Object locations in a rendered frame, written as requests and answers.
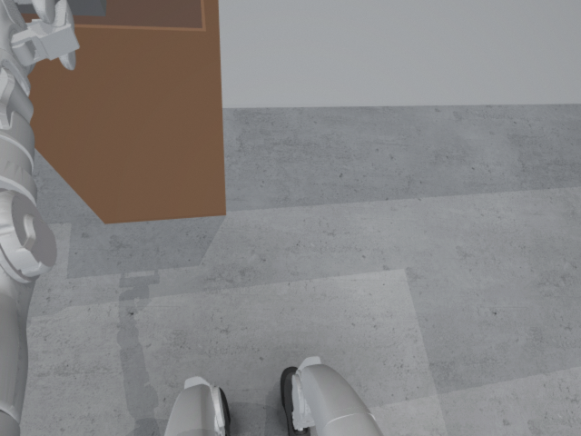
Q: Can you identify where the robot left forearm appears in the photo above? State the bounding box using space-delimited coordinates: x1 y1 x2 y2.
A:
0 48 37 207

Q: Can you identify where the right robot shin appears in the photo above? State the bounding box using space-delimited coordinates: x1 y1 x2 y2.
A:
292 356 321 430

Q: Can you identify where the robot right thigh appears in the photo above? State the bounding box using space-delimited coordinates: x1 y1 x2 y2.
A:
292 364 384 436

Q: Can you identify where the left robot upper arm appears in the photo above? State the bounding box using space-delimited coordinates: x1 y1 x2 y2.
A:
0 188 57 436

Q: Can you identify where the cabinet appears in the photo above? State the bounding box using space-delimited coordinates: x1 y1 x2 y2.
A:
27 0 226 224

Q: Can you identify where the drawer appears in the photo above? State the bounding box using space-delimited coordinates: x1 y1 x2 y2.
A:
21 0 202 28

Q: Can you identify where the robot left hand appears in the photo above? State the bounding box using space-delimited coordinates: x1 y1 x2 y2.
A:
0 0 80 76

